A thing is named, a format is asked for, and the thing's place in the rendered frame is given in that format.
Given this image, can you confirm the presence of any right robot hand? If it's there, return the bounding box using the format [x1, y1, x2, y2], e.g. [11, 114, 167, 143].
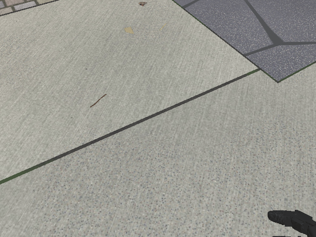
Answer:
[268, 209, 316, 237]

